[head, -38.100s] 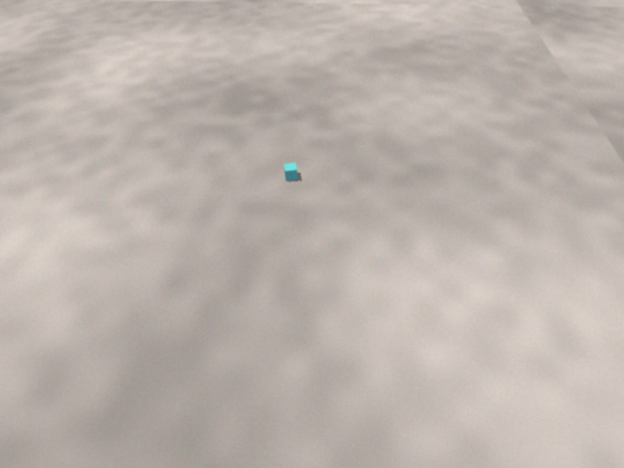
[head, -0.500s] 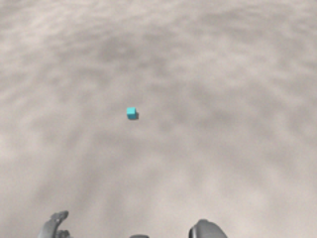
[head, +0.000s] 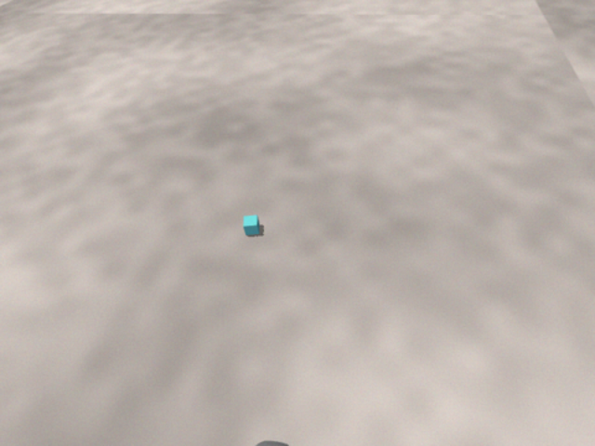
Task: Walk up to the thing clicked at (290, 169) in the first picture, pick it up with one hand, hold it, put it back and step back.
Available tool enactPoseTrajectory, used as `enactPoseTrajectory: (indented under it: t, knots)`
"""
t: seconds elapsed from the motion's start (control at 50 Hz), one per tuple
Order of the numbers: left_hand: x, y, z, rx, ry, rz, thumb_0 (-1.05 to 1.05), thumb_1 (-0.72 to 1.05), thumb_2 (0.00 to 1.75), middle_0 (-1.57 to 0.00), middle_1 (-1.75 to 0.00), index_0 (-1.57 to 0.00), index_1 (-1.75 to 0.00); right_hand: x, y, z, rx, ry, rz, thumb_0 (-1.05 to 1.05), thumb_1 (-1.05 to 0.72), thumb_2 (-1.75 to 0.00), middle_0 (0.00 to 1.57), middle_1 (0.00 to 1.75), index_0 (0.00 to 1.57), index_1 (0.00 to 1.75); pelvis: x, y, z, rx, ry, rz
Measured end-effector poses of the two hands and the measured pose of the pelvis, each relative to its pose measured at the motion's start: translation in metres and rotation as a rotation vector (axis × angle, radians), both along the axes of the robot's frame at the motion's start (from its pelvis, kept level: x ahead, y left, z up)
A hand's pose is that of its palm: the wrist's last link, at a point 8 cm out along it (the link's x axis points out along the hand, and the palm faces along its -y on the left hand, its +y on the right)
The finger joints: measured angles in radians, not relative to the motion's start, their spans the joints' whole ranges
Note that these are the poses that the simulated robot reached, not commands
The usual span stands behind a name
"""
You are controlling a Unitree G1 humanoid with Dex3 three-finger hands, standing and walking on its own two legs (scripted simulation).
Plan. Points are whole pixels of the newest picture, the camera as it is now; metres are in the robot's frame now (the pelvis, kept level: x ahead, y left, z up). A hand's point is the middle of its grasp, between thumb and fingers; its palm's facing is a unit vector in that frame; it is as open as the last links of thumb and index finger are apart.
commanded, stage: step back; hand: left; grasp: from above
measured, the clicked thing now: (251, 225) +1.11 +0.35 -0.73
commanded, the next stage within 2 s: stand in 0.94 s
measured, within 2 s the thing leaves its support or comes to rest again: neither
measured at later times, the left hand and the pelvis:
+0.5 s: hand out of the picture +0.08 +0.27 -0.14, palm faces +0.06 -0.92 -0.38, open 7.4 cm; pelvis +0.02 +0.00 +0.00, yaw +3 degrees
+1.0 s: hand out of the picture +0.14 +0.30 -0.14, palm faces +0.05 -0.94 -0.35, open 7.4 cm; pelvis +0.05 +0.03 +0.01, yaw +2 degrees
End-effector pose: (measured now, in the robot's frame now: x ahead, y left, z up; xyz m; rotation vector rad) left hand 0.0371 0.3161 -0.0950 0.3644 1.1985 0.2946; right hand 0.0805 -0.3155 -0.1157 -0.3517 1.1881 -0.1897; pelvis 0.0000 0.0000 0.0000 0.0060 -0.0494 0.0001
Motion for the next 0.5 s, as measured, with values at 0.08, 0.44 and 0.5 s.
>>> enactPoseTrajectory:
  t: [0.08, 0.44, 0.5]
  knots:
    - [-0.012, 0.017, -0.002, 0.0, -0.018, 0.027, 0.01, 0.9, 0.9, -0.21, -0.3, -0.21, -0.3, -0.024, 0.007, -0.002, -0.012, 0.071, 0.019, 0.01, -0.91, -0.9, 0.21, 0.3, 0.2, 0.3, -0.007, 0.01, -0.002, -0.004, 0.008, 0.044]
    - [0.029, 0.004, -0.006, -0.027, -0.063, -0.011, 0.01, 0.9, 0.9, -0.2, -0.3, -0.21, -0.3, -0.019, 0.01, -0.004, 0.002, 0.056, -0.024, 0.01, -0.91, -0.9, 0.21, 0.3, 0.2, 0.3, 0.009, 0.001, -0.002, -0.02, -0.002, 0.036]
    - [0.034, -0.001, -0.003, -0.04, -0.078, 0.003, 0.01, 0.9, 0.9, -0.2, -0.3, -0.21, -0.3, -0.002, 0.011, -0.001, -0.001, 0.045, 0.001, 0.01, -0.91, -0.9, 0.21, 0.3, 0.2, 0.3, 0.016, 0.004, 0.002, -0.015, -0.001, 0.045]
